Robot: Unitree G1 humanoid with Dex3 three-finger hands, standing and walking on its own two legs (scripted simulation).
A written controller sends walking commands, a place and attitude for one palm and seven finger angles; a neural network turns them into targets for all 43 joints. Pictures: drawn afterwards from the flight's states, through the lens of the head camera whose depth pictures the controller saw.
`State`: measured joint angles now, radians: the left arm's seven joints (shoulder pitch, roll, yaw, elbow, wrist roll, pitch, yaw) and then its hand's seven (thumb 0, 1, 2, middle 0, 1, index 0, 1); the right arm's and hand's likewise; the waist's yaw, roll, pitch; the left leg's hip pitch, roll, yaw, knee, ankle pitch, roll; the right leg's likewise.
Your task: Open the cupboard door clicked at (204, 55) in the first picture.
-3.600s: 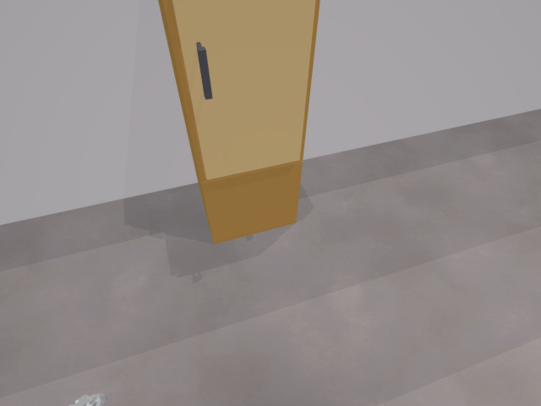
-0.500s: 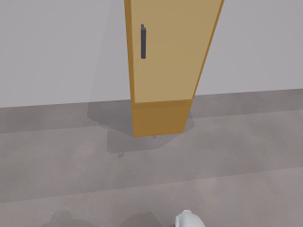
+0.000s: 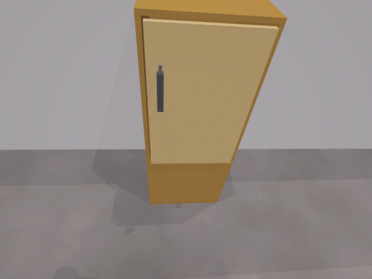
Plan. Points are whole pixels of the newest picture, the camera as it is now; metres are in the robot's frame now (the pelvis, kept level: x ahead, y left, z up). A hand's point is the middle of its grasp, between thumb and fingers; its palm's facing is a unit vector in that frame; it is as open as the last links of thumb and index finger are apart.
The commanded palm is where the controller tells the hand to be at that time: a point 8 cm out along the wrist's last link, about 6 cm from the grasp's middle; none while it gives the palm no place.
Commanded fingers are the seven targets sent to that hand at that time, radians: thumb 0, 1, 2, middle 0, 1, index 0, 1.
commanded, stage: take the last steps up to it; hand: left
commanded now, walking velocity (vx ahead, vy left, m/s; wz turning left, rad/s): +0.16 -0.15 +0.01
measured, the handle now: (160, 89) +0.61 +0.12 +0.08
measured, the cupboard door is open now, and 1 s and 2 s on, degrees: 0 0 0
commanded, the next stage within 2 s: come to a stop and stand still in 0.02 s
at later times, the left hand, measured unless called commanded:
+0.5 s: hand out of the picture +0.14 +0.11 -0.16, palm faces +0.05 -0.96 -0.27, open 7.3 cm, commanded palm none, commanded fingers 0.00 0.90 0.90 -0.20 -0.30 -0.20 -0.30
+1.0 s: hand out of the picture +0.06 +0.16 -0.16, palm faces +0.06 -0.97 -0.23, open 7.4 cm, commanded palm none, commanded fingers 0.00 0.90 0.90 -0.20 -0.30 -0.20 -0.30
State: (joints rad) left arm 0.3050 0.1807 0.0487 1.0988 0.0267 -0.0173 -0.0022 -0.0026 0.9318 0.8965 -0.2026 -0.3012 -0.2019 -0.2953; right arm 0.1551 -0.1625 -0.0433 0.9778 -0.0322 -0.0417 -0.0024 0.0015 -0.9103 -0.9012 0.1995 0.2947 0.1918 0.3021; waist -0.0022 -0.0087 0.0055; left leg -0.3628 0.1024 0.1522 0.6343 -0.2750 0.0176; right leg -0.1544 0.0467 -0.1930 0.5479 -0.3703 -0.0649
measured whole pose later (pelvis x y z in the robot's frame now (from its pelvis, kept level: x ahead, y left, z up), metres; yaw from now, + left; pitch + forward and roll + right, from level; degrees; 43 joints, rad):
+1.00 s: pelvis +0.06 -0.03 +0.01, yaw +1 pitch +0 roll +2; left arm 0.28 0.20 0.04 1.05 0.02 0.04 0.02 0.01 0.91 0.90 -0.20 -0.30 -0.20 -0.29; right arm 0.22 -0.15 -0.02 1.02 -0.01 0.01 -0.03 0.00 -0.92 -0.90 0.21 0.30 0.20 0.30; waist 0.02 -0.04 0.02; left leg -0.22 -0.03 0.08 0.46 -0.25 0.04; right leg -0.23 -0.04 -0.03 0.57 -0.31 0.03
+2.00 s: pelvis +0.05 -0.02 +0.01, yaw +0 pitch +0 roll +0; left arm 0.40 0.16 0.02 0.74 -0.04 0.09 0.07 0.02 0.93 0.89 -0.21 -0.30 -0.21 -0.30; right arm 0.29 -0.18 0.02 1.01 0.01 -0.07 -0.03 0.01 -0.91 -0.90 0.20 0.30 0.20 0.30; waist 0.00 -0.01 0.03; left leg -0.22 -0.01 0.09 0.48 -0.25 0.04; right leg -0.20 -0.01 -0.03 0.50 -0.29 0.00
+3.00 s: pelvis +0.03 -0.03 -0.03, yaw +2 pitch +10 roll -2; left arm 0.25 0.29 0.31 0.14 -0.33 -0.35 -0.29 0.00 -0.13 0.45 -0.28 -0.97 -0.28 -0.96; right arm 0.28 -0.28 0.00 0.60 0.04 -0.22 -0.07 0.02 -0.90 -0.90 0.21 0.30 0.20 0.30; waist -0.02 0.02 -0.09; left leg -0.67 0.02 0.02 0.91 -0.41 0.03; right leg -0.59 0.00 -0.08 0.87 -0.44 -0.02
